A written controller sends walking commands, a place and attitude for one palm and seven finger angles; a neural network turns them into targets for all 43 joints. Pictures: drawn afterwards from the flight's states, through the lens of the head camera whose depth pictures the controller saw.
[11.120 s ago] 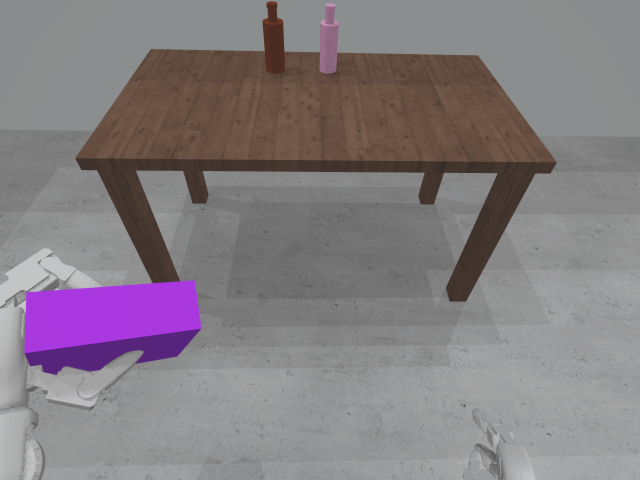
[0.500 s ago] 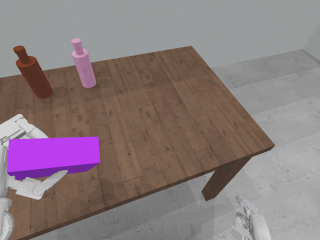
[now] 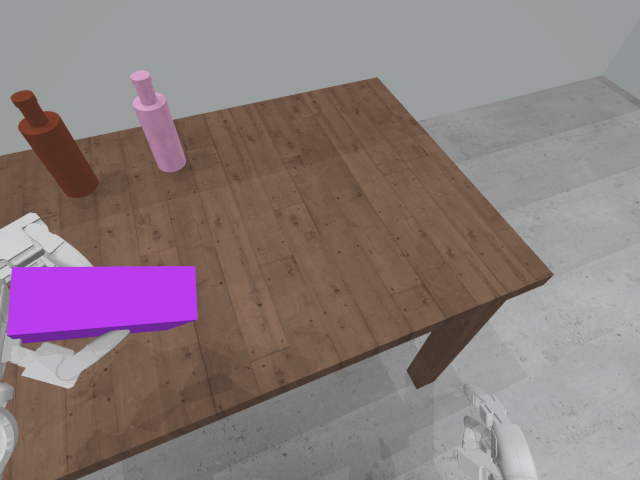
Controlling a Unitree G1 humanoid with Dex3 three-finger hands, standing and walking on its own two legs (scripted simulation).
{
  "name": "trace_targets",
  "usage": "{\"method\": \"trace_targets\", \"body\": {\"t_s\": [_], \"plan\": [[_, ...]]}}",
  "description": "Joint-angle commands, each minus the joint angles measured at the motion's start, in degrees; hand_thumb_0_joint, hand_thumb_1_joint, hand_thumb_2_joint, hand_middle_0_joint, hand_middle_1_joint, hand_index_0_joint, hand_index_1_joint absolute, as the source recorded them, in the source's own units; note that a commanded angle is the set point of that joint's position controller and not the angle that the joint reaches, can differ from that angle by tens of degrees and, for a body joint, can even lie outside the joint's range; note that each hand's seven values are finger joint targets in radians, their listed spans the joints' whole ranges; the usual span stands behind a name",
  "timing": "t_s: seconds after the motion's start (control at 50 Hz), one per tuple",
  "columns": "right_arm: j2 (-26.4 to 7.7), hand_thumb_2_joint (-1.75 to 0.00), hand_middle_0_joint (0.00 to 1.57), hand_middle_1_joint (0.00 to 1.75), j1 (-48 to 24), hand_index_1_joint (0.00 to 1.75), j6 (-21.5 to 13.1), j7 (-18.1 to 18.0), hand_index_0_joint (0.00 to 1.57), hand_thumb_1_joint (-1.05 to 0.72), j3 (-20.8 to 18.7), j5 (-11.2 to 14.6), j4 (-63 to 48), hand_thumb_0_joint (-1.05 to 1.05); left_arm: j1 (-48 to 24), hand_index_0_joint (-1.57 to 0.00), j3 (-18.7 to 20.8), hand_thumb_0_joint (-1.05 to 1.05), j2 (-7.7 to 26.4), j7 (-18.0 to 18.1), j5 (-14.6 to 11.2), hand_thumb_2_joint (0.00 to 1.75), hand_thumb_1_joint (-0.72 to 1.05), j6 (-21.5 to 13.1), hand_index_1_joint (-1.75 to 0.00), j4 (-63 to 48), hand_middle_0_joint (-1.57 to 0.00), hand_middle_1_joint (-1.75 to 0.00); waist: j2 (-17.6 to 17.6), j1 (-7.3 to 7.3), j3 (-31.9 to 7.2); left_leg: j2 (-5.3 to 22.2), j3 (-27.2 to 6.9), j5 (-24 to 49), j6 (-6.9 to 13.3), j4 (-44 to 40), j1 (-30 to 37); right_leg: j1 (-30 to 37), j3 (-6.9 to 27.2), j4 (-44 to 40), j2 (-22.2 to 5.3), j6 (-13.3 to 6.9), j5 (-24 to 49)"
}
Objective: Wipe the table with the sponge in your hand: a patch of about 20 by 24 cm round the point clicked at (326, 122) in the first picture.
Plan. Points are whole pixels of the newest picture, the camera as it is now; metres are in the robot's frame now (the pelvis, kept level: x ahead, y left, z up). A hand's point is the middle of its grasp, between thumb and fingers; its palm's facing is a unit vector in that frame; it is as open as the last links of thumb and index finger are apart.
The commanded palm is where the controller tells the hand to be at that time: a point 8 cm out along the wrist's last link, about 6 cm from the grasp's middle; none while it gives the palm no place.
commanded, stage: come to a stop and stand still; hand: left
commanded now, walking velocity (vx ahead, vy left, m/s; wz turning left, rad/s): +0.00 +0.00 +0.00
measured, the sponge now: (133, 303) +0.24 +0.20 +0.14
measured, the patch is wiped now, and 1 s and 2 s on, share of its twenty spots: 0.00 0.00 0.00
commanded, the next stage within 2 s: look again from close up in 0.38 s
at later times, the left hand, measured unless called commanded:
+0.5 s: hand (54, 320) +0.22 +0.26 +0.15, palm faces +0.37 -0.84 -0.40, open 9.1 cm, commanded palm +0.16 +0.28 +0.18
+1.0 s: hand (9, 269) +0.24 +0.28 +0.20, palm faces +0.46 -0.77 -0.45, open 9.1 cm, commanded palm +0.16 +0.28 +0.17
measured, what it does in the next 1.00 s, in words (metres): stands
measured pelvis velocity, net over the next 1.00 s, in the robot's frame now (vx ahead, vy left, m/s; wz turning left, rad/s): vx -0.01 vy -0.01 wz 0.04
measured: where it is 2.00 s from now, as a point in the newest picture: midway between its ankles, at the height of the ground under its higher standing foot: outside the picture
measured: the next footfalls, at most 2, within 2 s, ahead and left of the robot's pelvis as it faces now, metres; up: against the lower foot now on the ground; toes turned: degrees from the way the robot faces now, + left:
none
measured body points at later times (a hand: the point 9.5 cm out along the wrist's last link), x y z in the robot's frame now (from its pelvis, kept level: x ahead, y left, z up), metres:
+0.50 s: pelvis +0.00 +0.00 +0.00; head +0.03 +0.03 +0.45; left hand +0.19 +0.30 +0.17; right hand +0.20 -0.21 -0.06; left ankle +0.02 +0.10 -0.74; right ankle +0.03 -0.16 -0.74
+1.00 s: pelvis -0.01 -0.01 +0.00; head +0.00 +0.00 +0.45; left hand +0.21 +0.31 +0.23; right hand +0.18 -0.23 -0.09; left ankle +0.02 +0.10 -0.74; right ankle +0.03 -0.16 -0.74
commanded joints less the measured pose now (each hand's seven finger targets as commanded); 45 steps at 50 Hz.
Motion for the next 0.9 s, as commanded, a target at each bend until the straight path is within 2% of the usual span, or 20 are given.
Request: {"method": "trace_targets", "body": {"t_s": [0.0,0.06,0.08,0.1,0.16,0.18,0.26,0.28,0.36,0.38,0.5,0.56,0.58,0.66,0.68,0.76,0.78,0.84,0.86,0.88], "plan": [[-6.70,-0.90,0.20,0.30,-3.59,0.30,-2.56,-1.86,0.20,-0.90,-1.85,-0.40,-9.35,0.00,-1.93,-1.20,10.44,0.00,13.21,1.39,-1.10,1.30,0.10,-3.66,-1.60,-12.29,-1.20,-1.60,-0.52,0.82,-10.49,3.05,-4.98,1.32,-0.69,-7.79,-0.94,6.63,0.06,-1.42,-0.53,-3.44,3.13],[-6.63,-0.90,0.20,0.30,-4.09,0.30,-2.97,-2.49,0.20,-0.90,-1.58,-0.40,-9.24,0.00,-6.04,-1.20,11.54,0.00,15.31,1.80,-0.59,1.30,0.10,-4.36,-1.60,-16.21,-1.20,-1.60,6.10,0.66,-12.20,3.53,-5.18,5.71,-0.68,-7.38,1.61,6.61,0.17,0.89,-0.28,-3.75,5.98],[-6.44,-0.90,0.20,0.30,-3.21,0.30,-2.96,-2.58,0.20,-0.90,-1.37,-0.78,-9.07,0.00,-5.16,-1.20,9.02,0.00,12.32,1.47,-0.83,1.30,0.10,-4.65,-1.60,-14.68,-1.20,-1.60,6.52,0.81,-12.46,3.83,-5.16,6.74,-0.38,-7.12,1.25,7.04,-1.00,0.42,-0.37,-3.61,6.57],[-6.58,-0.90,0.20,0.30,-2.73,0.30,-3.30,-2.44,0.20,-0.90,-1.47,-0.81,-9.24,0.00,-5.77,-1.20,8.70,0.00,12.71,1.52,-0.66,1.30,0.10,-4.71,-1.60,-16.08,-1.20,-1.60,8.09,0.69,-13.33,3.56,-4.95,9.10,-0.55,-6.32,2.11,7.71,-0.86,0.94,-0.28,-3.77,8.15],[-6.57,-0.90,0.20,0.30,-3.65,0.30,-4.15,-1.96,0.20,-0.90,-1.68,-0.46,-8.37,0.00,-3.71,-1.20,7.51,0.00,10.62,1.97,-0.22,1.30,0.10,-4.10,-1.60,-15.65,-1.20,-1.60,7.50,0.59,-15.66,3.49,-4.57,14.71,-1.08,-4.73,5.77,7.50,-0.66,1.00,-0.07,-3.87,10.97],[-6.80,-0.90,0.20,0.30,-2.46,0.30,-3.77,-1.81,0.20,-0.90,-1.54,-0.98,-8.12,0.00,-2.52,-1.20,5.17,0.00,8.15,1.61,-0.40,1.30,0.10,-4.22,-1.60,-14.81,-1.20,-1.60,6.63,0.75,-15.06,3.87,-5.00,14.40,-0.86,-4.80,4.52,7.71,-1.73,-0.02,-0.24,-3.60,10.59],[-7.06,-0.90,0.20,0.30,-3.77,0.30,-3.23,-1.62,0.20,-0.90,-1.98,-0.54,-7.65,0.00,-0.68,-1.20,6.65,0.00,9.07,2.07,-0.04,1.30,0.10,-2.99,-1.60,-11.90,-1.20,-1.60,3.96,0.40,-13.25,3.67,-4.78,11.64,-1.38,-5.48,3.33,7.28,-0.71,-0.85,-0.09,-3.60,10.74],[-7.08,-0.90,0.20,0.30,-2.83,0.30,-2.52,-1.62,0.20,-0.90,-1.79,-0.94,-7.64,0.00,-0.44,-1.20,3.78,0.00,6.08,1.46,-0.38,1.30,0.10,-3.10,-1.60,-10.70,-1.20,-1.60,3.78,0.25,-12.86,3.68,-4.92,10.25,-1.26,-5.83,2.24,7.09,-1.37,-1.61,-0.17,-3.62,9.93],[-7.06,-0.90,0.20,0.30,-4.70,0.30,-1.80,-2.17,0.20,-0.90,-1.87,-0.53,-8.55,0.00,-2.05,-1.20,7.07,0.00,9.83,2.03,-0.15,1.30,0.10,-2.51,-1.60,-11.50,-1.20,-1.60,3.93,0.04,-11.89,3.53,-4.98,5.93,-1.29,-7.13,1.88,6.44,-0.16,-2.01,-0.13,-3.70,8.18],[-6.80,-0.90,0.20,0.30,-3.90,0.30,-1.24,-2.22,0.20,-0.90,-1.55,-0.94,-8.81,0.00,-1.43,-1.20,4.25,0.00,6.81,1.49,-0.58,1.30,0.10,-2.62,-1.60,-10.15,-1.20,-1.60,3.02,0.14,-11.47,3.65,-5.15,4.73,-0.90,-7.28,0.72,6.57,-0.95,-2.92,-0.23,-3.57,7.49],[-7.22,-0.90,0.20,0.30,-4.02,0.30,-1.44,-2.64,0.20,-0.90,-1.93,-0.79,-9.62,0.00,-4.30,-1.20,4.55,0.00,8.58,2.06,-0.38,1.30,0.10,-2.41,-1.60,-13.99,-1.20,-1.60,6.03,-0.01,-11.67,3.46,-5.25,2.07,-0.74,-7.76,0.32,7.26,-0.01,-2.89,-0.02,-3.84,6.72],[-7.25,-0.90,0.20,0.30,-4.91,0.30,-1.75,-2.71,0.20,-0.90,-1.90,-0.51,-9.65,0.00,-3.32,-1.20,5.93,0.00,9.78,2.56,-0.23,1.30,0.10,-2.05,-1.60,-14.41,-1.20,-1.60,4.90,-0.04,-12.74,3.38,-5.33,2.88,-0.81,-7.55,1.34,7.48,0.24,-2.80,-0.11,-3.79,7.34],[-7.13,-0.90,0.20,0.30,-4.04,0.30,-1.47,-2.67,0.20,-0.90,-1.64,-0.86,-9.54,0.00,-2.65,-1.20,3.38,0.00,6.91,2.11,-0.61,1.30,0.10,-2.14,-1.60,-12.77,-1.20,-1.60,3.90,0.01,-12.16,3.40,-5.45,2.33,-0.70,-7.72,0.56,7.16,-0.38,-3.45,-0.13,-3.67,6.57],[-7.39,-0.90,0.20,0.30,-4.61,0.30,-1.66,-2.76,0.20,-0.90,-2.03,-0.45,-9.21,0.00,-2.11,-1.20,5.53,0.00,9.07,2.63,-0.30,1.30,0.10,-1.70,-1.60,-11.83,-1.20,-1.60,4.61,-0.17,-11.61,3.46,-5.46,0.94,-0.80,-8.00,0.92,6.28,0.65,-3.78,-0.25,-3.81,5.34],[-7.34,-0.90,0.20,0.30,-3.66,0.30,-1.36,-2.68,0.20,-0.90,-1.77,-0.73,-9.01,0.00,-2.42,-1.20,2.60,0.00,6.05,2.13,-0.56,1.30,0.10,-1.81,-1.60,-10.54,-1.20,-1.60,3.87,-0.20,-10.66,3.46,-5.54,-0.48,-0.79,-8.46,-0.37,5.89,-0.11,-4.25,-0.08,-3.68,3.66],[-7.59,-0.90,0.20,0.30,-4.55,0.30,-1.60,-2.79,0.20,-0.90,-2.12,-0.36,-9.10,0.00,-2.69,-1.20,5.46,0.00,9.23,2.66,-0.16,1.30,0.10,-1.53,-1.60,-11.59,-1.20,-1.60,3.36,-0.24,-11.05,3.35,-5.87,-0.44,-0.74,-8.57,-0.02,6.31,0.49,-4.07,-0.06,-3.74,3.66],[-7.47,-0.90,0.20,0.30,-3.73,0.30,-1.30,-2.70,0.20,-0.90,-1.88,-0.66,-8.97,0.00,-2.22,-1.20,3.24,0.00,6.83,2.22,-0.50,1.30,0.10,-1.68,-1.60,-10.83,-1.20,-1.60,3.01,-0.11,-11.06,3.32,-5.82,-0.60,-0.58,-8.62,-0.69,6.56,-0.18,-4.43,0.03,-3.60,3.24],[-7.63,-0.90,0.20,0.30,-3.50,0.30,-1.58,-2.75,0.20,-0.90,-2.33,-0.56,-9.18,0.00,-2.37,-1.20,4.23,0.00,8.26,2.45,-0.39,1.30,0.10,-1.60,-1.60,-12.21,-1.20,-1.60,2.71,-0.12,-11.29,3.32,-6.00,-0.79,-0.58,-8.01,-0.73,6.83,0.61,-4.23,-0.40,-3.91,3.33],[-11.12,-0.90,0.20,0.30,2.22,0.30,0.19,-7.15,0.20,-0.90,4.06,4.28,-14.44,0.00,-55.85,-1.20,23.69,0.00,52.33,3.36,0.70,1.30,0.10,-9.27,-1.60,-34.04,-1.20,-1.60,19.63,-2.49,-17.00,4.05,-8.98,-10.75,1.70,-7.17,-10.86,11.70,0.51,8.04,2.69,-0.09,-5.41],[-8.43,-0.90,0.20,0.30,-5.85,0.30,-1.32,-5.33,0.20,-0.90,-4.10,-3.45,-7.41,0.00,-34.62,-1.20,15.46,0.00,26.16,0.65,7.05,1.30,0.10,3.13,-1.60,-2.21,-1.20,-1.60,15.56,3.01,-20.12,0.42,-3.39,3.38,-3.51,-5.16,5.13,4.76,-3.13,7.10,3.65,-5.86,-0.30]]}}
